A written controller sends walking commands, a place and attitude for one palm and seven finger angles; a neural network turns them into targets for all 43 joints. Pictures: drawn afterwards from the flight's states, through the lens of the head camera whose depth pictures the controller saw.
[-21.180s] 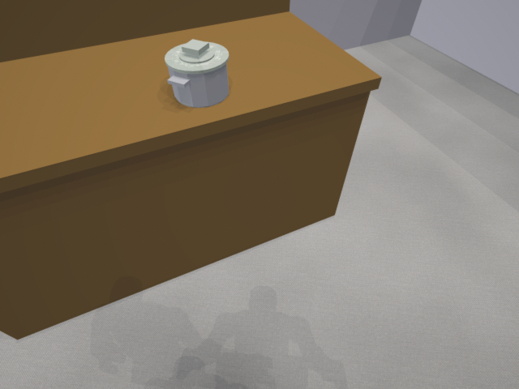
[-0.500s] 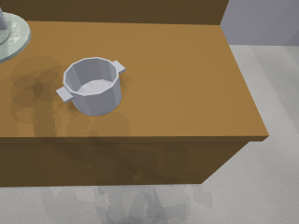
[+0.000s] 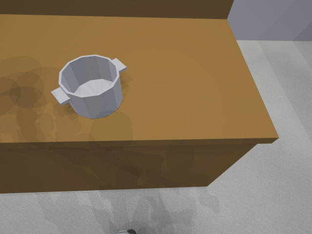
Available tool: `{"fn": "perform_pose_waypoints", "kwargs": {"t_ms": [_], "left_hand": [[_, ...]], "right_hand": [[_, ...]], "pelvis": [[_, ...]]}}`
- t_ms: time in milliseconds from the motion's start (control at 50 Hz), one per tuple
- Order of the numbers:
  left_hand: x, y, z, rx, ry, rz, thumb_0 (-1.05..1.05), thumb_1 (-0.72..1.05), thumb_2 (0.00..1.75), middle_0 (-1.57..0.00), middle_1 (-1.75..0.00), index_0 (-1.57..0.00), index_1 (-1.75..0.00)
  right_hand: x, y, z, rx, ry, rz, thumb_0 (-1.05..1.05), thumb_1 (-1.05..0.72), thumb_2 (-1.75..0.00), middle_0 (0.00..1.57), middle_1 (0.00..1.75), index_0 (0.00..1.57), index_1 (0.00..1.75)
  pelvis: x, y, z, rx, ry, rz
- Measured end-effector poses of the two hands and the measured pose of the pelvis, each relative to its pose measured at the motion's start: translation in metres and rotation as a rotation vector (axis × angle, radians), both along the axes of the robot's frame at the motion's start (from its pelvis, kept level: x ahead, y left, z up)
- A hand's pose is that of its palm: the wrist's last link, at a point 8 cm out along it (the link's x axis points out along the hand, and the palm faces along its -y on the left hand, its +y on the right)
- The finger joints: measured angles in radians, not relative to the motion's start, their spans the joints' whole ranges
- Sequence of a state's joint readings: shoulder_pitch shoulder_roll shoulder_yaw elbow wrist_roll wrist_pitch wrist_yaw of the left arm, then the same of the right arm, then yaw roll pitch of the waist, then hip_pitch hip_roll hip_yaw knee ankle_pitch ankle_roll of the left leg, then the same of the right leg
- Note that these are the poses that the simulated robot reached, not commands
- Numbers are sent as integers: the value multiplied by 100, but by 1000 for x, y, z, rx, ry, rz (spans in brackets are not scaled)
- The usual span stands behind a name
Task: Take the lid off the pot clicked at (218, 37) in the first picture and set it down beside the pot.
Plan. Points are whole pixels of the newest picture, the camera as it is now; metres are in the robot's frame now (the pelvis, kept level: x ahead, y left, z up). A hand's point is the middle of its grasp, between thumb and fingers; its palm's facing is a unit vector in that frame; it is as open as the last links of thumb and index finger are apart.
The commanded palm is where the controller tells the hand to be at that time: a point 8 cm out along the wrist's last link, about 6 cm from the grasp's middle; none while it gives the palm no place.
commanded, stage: move the lid sideways beside the pot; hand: left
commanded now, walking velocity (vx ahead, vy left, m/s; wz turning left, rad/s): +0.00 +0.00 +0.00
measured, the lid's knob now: out of the picture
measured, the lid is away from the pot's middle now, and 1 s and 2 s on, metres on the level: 0.24 0.23 0.23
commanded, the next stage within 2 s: lower the lid onto the table in 0.88 s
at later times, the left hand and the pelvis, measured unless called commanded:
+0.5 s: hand out of the picture +0.45 +0.36 +0.27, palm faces -0.27 -0.14 -0.95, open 7.2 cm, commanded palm +0.51 +0.38 +0.34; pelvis +0.00 +0.00 +0.00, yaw +0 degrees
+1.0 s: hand out of the picture +0.47 +0.36 +0.26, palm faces -0.28 -0.16 -0.95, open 7.2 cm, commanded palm +0.53 +0.38 +0.34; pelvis +0.01 +0.00 +0.00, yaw -1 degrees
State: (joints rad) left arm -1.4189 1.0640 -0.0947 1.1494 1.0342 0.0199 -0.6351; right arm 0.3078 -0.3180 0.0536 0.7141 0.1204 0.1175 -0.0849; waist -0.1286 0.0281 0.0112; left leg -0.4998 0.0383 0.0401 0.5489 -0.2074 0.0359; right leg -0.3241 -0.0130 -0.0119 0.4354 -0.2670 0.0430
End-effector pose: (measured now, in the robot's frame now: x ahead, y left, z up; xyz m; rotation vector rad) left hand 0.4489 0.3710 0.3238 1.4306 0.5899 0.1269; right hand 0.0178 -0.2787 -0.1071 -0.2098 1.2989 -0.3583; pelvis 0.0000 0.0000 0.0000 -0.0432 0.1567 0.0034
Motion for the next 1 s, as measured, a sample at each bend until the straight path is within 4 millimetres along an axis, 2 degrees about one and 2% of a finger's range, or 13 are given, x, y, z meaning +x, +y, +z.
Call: {"fn": "perform_pose_waypoints", "kwargs": {"t_ms": [120,400,540,780,1000], "left_hand": [[-5,6,2,20,15,28,5,17,85,-49,-95,-74,-107],[1,-12,3,0,8,-30,5,17,85,-49,-95,-74,-108],[2,-10,5,7,3,-24,5,17,85,-49,-95,-74,-108],[5,-1,-3,11,32,-3,5,17,85,-49,-95,-74,-108],[16,-6,-2,-8,20,-25,5,17,85,-49,-95,-74,-108]], "right_hand": [[-4,-2,0,-6,18,0,1,-90,-90,20,30,21,30],[2,2,-3,9,-30,-3,1,-90,-90,20,30,21,30],[-5,2,-4,11,-11,-10,1,-90,-90,20,30,21,30],[-19,0,-1,-5,41,-24,1,-90,-90,20,30,21,30],[-13,0,-1,-7,27,-29,1,-90,-90,20,30,21,30]], "pelvis": [[1,0,0,-3,1,6],[-2,1,-1,-2,-7,-1],[-2,1,-2,-2,-5,-3],[1,1,-1,-3,2,-4],[6,3,-2,-3,10,-9]]}}
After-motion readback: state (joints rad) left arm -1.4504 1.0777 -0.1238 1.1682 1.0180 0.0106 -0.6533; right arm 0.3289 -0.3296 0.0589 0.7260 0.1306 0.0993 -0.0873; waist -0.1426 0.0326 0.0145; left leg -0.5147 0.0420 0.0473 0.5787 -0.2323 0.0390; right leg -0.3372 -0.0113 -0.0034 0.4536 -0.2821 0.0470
